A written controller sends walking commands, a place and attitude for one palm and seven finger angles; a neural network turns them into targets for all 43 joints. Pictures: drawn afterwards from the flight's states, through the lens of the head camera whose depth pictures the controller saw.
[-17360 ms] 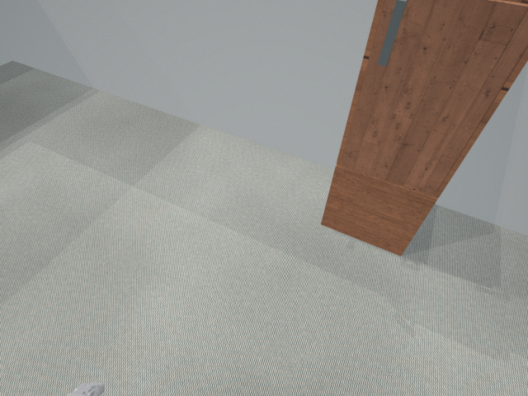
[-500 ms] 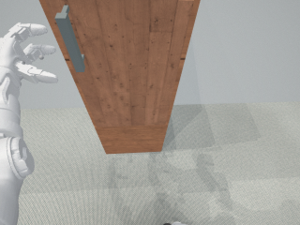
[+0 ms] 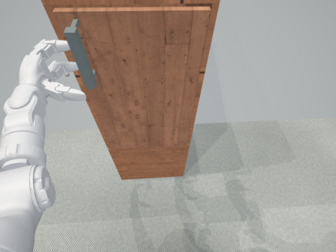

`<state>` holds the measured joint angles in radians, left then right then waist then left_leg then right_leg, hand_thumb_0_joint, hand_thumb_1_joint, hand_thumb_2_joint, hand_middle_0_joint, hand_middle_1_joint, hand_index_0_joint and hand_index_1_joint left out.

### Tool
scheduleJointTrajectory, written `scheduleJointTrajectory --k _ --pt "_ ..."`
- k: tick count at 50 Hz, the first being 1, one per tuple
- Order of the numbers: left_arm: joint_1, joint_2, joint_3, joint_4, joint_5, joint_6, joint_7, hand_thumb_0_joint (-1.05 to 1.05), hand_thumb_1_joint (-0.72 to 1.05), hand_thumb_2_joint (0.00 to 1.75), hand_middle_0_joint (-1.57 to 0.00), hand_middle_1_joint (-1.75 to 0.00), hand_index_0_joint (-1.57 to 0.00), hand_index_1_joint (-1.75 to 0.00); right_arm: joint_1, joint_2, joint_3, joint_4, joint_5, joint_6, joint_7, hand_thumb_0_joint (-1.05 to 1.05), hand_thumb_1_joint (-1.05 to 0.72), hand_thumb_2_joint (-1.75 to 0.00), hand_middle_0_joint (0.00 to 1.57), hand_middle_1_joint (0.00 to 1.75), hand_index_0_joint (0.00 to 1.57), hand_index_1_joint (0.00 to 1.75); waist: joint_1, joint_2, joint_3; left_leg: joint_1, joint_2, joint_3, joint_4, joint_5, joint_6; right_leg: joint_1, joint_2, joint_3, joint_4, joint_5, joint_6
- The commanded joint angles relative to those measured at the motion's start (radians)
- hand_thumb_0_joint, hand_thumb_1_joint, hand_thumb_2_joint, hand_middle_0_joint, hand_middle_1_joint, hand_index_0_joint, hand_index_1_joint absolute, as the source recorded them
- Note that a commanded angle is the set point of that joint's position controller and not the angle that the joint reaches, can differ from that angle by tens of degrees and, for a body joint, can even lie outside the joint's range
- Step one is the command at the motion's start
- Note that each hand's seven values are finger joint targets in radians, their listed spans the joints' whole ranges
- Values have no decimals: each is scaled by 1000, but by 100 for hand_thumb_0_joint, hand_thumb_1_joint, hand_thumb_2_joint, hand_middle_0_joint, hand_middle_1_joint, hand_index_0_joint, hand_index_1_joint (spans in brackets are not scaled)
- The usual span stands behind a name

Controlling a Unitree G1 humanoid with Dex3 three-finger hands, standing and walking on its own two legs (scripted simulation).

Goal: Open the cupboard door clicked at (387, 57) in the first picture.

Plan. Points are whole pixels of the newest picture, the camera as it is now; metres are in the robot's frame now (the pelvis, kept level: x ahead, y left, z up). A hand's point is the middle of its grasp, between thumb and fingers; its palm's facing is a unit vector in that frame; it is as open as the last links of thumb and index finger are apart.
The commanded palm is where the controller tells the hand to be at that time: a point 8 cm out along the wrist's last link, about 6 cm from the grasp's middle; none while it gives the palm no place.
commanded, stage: slide the fingers in behind the handle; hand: left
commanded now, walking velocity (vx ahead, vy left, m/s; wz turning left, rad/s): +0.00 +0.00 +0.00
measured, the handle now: (84, 56) +0.54 +0.18 +0.17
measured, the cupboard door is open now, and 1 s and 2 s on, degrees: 0 0 0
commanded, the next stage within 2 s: close the thumb around the handle in 1.08 s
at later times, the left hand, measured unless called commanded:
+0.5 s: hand (83, 73) +0.48 +0.18 +0.16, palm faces +0.01 -1.00 -0.01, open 14.0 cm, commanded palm +0.45 +0.23 +0.17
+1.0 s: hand (86, 72) +0.48 +0.17 +0.16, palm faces +0.02 -1.00 -0.01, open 14.0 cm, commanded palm +0.45 +0.22 +0.17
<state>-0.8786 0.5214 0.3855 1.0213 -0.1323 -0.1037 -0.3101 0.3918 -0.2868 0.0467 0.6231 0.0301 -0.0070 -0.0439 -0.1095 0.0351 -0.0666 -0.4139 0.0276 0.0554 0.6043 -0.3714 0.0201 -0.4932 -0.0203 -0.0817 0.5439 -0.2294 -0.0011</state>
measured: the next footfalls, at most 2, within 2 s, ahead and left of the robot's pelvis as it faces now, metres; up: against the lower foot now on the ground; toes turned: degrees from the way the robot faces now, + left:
none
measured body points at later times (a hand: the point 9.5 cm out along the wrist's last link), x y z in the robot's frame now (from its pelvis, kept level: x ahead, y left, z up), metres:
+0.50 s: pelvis -0.01 -0.01 +0.00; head +0.05 -0.01 +0.44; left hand +0.47 +0.23 +0.17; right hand +0.02 -0.27 -0.12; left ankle -0.05 +0.10 -0.73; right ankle +0.02 -0.12 -0.73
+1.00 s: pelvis -0.01 -0.01 +0.00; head +0.05 -0.01 +0.45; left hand +0.47 +0.22 +0.17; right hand +0.03 -0.27 -0.12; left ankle -0.05 +0.10 -0.73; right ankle +0.02 -0.12 -0.73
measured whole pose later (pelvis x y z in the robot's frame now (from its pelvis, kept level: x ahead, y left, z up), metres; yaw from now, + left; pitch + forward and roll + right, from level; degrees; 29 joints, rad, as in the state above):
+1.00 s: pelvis -0.01 -0.01 +0.00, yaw +0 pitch +10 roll -1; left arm -0.94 0.45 0.36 1.08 -0.11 -0.17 -0.22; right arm 0.39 -0.29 0.04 0.65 0.02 -0.05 -0.05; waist -0.11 0.03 -0.05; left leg -0.41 0.03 0.06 0.59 -0.35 0.01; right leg -0.50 -0.02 -0.07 0.55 -0.22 -0.01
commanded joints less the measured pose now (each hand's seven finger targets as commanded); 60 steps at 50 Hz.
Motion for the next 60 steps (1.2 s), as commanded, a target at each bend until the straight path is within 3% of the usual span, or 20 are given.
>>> scheduleJointTrajectory --k 1,4,6,10,12,20,22,23,24,27,28,32,34,35,42,43,49,51,54,60 --pt "-523 251 13 -216 -13 -72 17 0 -50 30 -30 -120 -30 -120 71 -162 -63 -71 -4 -42 -16 0 -90 -90 20 30 20 30 -9 30 -348 108 -6 -69 -57 417 4 241 33 39 -2 352 -28" --pt "-542 258 22 -194 -14 -88 23 0 -50 30 -30 -120 -30 -120 70 -162 -61 -65 -5 -49 -20 0 -90 -90 20 30 20 30 -7 33 -362 106 -10 -67 -58 402 6 246 31 44 2 350 -28" --pt "-547 221 -10 -185 -7 -91 22 0 -50 30 -30 -120 -30 -120 66 -157 -60 -65 -6 -53 -18 0 -90 -90 20 30 20 30 -9 51 -355 106 -13 -65 -56 402 5 238 29 44 4 351 -29" --pt "-539 256 24 -150 -3 -101 33 0 -50 30 -30 -120 -30 -120 69 -159 -60 -64 -6 -55 -19 0 -90 -90 20 30 20 30 -4 0 -372 75 -16 -62 -57 374 9 269 28 47 7 356 -26" --pt "-549 235 2 -168 -1 -110 33 0 -50 30 -30 -120 -30 -120 65 -158 -60 -70 -5 -56 -19 0 -90 -90 20 30 20 30 -4 38 -379 86 -18 -59 -56 377 10 263 26 49 9 352 -28" --pt "-591 226 2 -129 1 -115 59 0 -50 30 -30 -120 -30 -120 68 -157 -57 -57 -5 -65 -20 0 -90 -90 20 30 20 30 -16 7 -346 53 -20 -58 -65 301 13 253 26 56 -5 305 -23" --pt "-595 259 25 -148 10 -129 66 0 -50 30 -30 -120 -30 -120 76 -159 -61 -56 -9 -67 -21 0 -90 -90 20 30 20 30 -5 16 -388 65 -21 -58 -60 334 13 275 27 56 6 330 -26" --pt "-593 229 4 -162 8 -132 64 0 -50 30 -30 -120 -30 -120 68 -152 -59 -61 -7 -69 -19 0 -90 -90 20 30 20 30 -6 52 -397 75 -23 -54 -58 335 12 272 26 61 3 333 -25" --pt "-583 254 25 -165 12 -138 66 0 -50 30 -30 -120 -30 -120 76 -154 -61 -55 -9 -70 -20 0 -90 -90 20 30 20 30 2 31 -407 77 -20 -59 -58 356 11 284 27 57 7 350 -27" --pt "-579 146 -51 -143 1 -126 63 0 -50 30 -30 -120 -30 -120 72 -150 -61 -58 -4 -71 -18 0 -90 -90 20 30 20 30 -22 7 -353 78 -18 -59 -65 333 11 242 32 47 -4 318 -25" --pt "-605 165 -32 -153 -3 -127 69 0 -50 30 -30 -120 -30 -120 71 -152 -64 -50 -5 -75 -18 0 -90 -90 20 30 20 30 -20 37 -352 88 -17 -59 -66 317 10 227 32 50 -10 299 -25" --pt "-568 188 -1 -169 4 -121 95 0 -50 30 -30 -120 -30 -120 77 -153 -65 -53 -10 -78 -15 0 -90 -90 20 30 20 30 2 16 -390 85 -19 -61 -66 355 9 264 32 48 1 327 -28" --pt "-552 164 -9 -146 7 -116 106 0 -50 30 -30 -120 -30 -120 74 -147 -65 -50 -9 -78 -11 0 -90 -90 20 30 20 30 -2 -6 -360 68 -19 -52 -70 329 12 263 32 51 -6 323 -25" --pt "-549 193 7 -131 14 -115 110 0 -50 30 -30 -120 -30 -120 77 -152 -65 -45 -9 -76 -12 0 -90 -90 20 30 20 30 -1 -19 -348 48 -19 -50 -72 311 12 267 30 52 -8 315 -24" --pt "-585 179 -15 -152 14 -132 96 0 -50 30 -30 -120 -30 -120 76 -150 -64 -53 -8 -76 -16 0 -90 -90 20 30 20 30 -8 14 -380 81 -21 -48 -66 339 14 271 30 59 -2 340 -27" --pt "-587 216 18 -156 11 -136 97 0 -50 30 -30 -120 -30 -120 80 -151 -66 -47 -9 -76 -17 0 -90 -90 20 30 20 30 -3 11 -382 77 -20 -49 -65 347 12 278 30 59 -2 350 -25" --pt "-542 184 -4 -204 4 -132 85 0 -50 30 -30 -120 -30 -120 62 -147 -66 -62 -6 -75 -14 0 -90 -90 20 30 20 30 11 36 -412 105 -20 -49 -67 391 9 297 31 57 3 378 -28" --pt "-536 135 -36 -201 -6 -118 84 0 -50 30 -30 -120 -30 -120 56 -147 -68 -59 -4 -76 -14 0 -90 -90 20 30 20 30 -2 15 -375 105 -16 -47 -72 370 9 271 32 50 -8 356 -25" --pt "-530 158 -10 -210 -10 -107 91 0 -50 30 -30 -120 -30 -120 58 -150 -69 -53 -4 -76 -15 0 -90 -90 20 30 20 30 8 17 -386 120 -16 -53 -70 395 8 273 33 49 -6 362 -29" --pt "-548 143 -26 -176 2 -98 100 0 -44 32 -30 -121 -30 -121 56 -147 -63 -52 -7 -74 -15 0 -90 -90 20 30 20 30 -1 7 -339 95 -18 -51 -76 365 7 255 29 47 -10 341 -28"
